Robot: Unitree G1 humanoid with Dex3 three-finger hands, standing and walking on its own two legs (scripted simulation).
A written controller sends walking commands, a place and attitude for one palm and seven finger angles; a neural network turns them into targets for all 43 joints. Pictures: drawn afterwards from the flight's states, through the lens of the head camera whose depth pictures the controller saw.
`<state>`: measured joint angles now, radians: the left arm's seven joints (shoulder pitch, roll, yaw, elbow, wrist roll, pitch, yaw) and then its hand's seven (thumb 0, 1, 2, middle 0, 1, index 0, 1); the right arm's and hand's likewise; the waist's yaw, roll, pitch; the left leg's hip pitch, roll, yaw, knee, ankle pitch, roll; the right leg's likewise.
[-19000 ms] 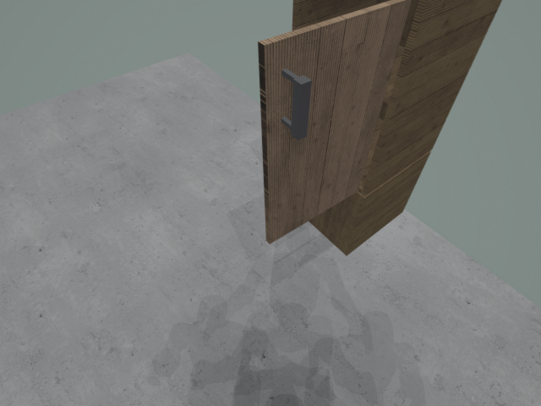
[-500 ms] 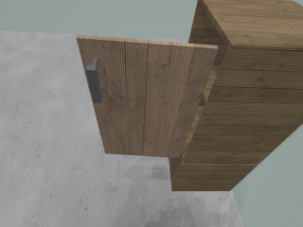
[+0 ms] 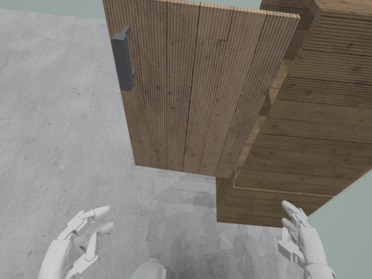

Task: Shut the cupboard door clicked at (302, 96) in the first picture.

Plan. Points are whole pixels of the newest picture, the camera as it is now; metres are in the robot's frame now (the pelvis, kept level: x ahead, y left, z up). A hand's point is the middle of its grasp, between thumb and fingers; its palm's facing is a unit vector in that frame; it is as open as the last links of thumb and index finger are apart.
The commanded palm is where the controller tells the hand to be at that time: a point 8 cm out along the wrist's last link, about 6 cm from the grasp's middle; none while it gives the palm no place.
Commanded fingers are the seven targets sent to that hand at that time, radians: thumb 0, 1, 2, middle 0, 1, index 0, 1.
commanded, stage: raise the hand and make a fist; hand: left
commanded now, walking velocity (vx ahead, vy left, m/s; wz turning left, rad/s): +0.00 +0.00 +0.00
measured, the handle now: (126, 59) +0.50 +0.19 +0.20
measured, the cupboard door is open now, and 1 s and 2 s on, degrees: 87 87 87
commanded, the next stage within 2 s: bring the fist close to the handle in 1.46 s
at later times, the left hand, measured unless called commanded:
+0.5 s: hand (87, 198) +0.21 +0.19 +0.13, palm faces +0.08 -0.99 -0.07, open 3.7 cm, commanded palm +0.19 +0.23 +0.12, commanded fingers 0.00 0.90 0.90 -1.08 -1.26 -1.08 -1.26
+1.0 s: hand (82, 169) +0.24 +0.20 +0.17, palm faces -0.03 -1.00 -0.07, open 3.1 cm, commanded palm +0.22 +0.25 +0.19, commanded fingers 0.00 0.90 0.90 -1.30 -1.50 -1.30 -1.50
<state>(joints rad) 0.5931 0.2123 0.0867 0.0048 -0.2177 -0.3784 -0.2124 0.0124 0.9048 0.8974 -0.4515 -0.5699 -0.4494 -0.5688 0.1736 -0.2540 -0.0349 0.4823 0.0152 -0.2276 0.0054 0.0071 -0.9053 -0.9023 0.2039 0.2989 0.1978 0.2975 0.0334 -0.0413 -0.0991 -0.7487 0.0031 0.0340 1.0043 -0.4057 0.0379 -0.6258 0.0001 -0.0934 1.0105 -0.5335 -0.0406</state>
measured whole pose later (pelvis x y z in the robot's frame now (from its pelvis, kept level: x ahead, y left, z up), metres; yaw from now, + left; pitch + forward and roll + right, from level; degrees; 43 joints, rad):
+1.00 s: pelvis +0.02 +0.01 +0.05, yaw +0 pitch +0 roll -1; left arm 0.30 0.30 0.16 -0.26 -0.30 0.06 -0.24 0.02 0.90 0.90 -1.28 -1.48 -1.28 -1.48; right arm 0.23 -0.22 0.09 0.57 0.06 -0.24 -0.07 0.01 -0.90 -0.90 0.21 0.30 0.20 0.30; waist 0.05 0.05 -0.06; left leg -0.37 -0.02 0.04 0.65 -0.29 0.05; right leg -0.25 0.00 -0.07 0.62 -0.38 -0.02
